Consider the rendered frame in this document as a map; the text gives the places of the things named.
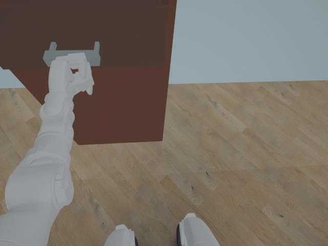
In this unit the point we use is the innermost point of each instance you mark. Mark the drawer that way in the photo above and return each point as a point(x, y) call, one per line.
point(131, 33)

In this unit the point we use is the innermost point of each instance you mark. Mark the cabinet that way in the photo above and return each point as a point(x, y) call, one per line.
point(127, 104)

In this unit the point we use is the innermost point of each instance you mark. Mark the robot left thigh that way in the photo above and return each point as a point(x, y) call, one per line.
point(121, 237)

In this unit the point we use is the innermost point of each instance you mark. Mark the robot thigh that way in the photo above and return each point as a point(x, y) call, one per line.
point(121, 237)
point(194, 232)

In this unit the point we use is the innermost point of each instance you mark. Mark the robot left upper arm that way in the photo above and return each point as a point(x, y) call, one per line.
point(35, 196)

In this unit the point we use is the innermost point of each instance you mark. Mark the handle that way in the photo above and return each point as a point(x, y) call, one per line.
point(92, 56)

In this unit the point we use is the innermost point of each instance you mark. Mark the robot right thigh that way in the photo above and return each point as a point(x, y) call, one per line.
point(194, 232)

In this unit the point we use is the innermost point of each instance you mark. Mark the left robot hand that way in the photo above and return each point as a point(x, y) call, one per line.
point(61, 78)

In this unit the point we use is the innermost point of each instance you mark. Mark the robot left forearm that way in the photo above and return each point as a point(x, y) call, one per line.
point(54, 140)

